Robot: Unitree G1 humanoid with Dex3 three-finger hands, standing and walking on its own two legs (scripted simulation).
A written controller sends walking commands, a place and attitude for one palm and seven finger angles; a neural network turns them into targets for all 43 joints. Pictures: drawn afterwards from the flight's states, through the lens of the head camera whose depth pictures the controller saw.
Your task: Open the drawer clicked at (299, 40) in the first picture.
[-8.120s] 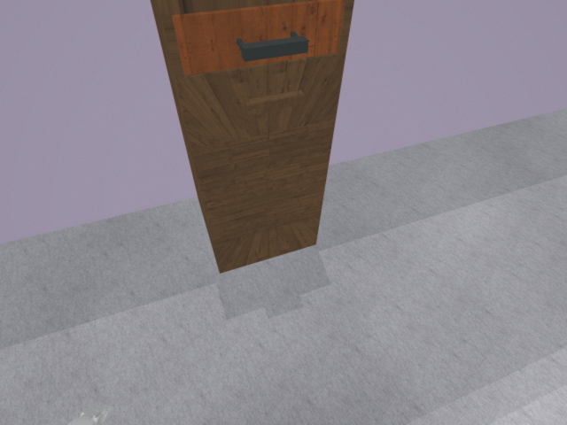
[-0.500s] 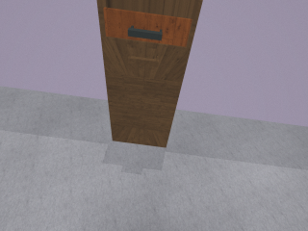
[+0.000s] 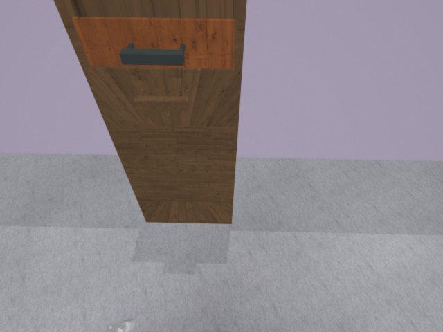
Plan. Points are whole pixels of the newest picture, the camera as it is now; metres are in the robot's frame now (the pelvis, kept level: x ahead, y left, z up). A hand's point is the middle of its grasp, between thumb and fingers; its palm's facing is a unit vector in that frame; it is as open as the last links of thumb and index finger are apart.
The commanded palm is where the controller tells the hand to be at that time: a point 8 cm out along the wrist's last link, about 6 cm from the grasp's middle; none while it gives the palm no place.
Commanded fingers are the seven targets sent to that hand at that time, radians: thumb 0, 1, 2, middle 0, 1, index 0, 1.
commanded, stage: take the last steps up to it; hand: left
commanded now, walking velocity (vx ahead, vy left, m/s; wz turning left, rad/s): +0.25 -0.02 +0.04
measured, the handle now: (154, 52) +0.70 +0.18 +0.16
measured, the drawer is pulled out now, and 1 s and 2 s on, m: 0.00 0.00 0.00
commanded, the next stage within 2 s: come to a stop and stand still in 0.28 s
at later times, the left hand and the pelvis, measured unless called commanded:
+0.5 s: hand out of the picture +0.10 +0.17 -0.17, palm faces +0.09 -0.99 -0.13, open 7.4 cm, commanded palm none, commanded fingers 0.00 0.90 0.90 -0.20 -0.30 -0.20 -0.30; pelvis +0.15 +0.02 +0.02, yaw -1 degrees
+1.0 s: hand (159, 301) +0.21 +0.14 -0.13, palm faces +0.06 -0.95 -0.30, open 7.4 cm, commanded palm none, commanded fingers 0.00 0.90 0.90 -0.20 -0.30 -0.20 -0.30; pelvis +0.15 -0.05 +0.02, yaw +0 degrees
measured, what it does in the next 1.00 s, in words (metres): walks ahead: left foot, then right foot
